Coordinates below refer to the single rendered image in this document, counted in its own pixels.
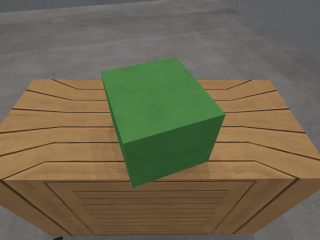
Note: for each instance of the carton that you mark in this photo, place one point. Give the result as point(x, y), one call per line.
point(164, 119)

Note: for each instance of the pedestal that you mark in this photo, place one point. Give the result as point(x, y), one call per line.
point(63, 171)

